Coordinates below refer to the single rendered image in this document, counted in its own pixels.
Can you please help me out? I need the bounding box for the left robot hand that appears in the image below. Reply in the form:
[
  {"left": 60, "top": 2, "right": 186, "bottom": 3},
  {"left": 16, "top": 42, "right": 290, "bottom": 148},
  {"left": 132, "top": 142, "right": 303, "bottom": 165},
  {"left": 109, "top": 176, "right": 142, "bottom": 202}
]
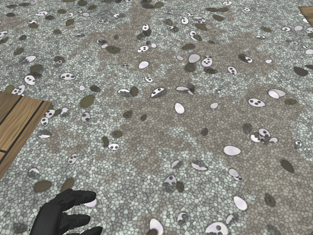
[{"left": 28, "top": 188, "right": 103, "bottom": 235}]

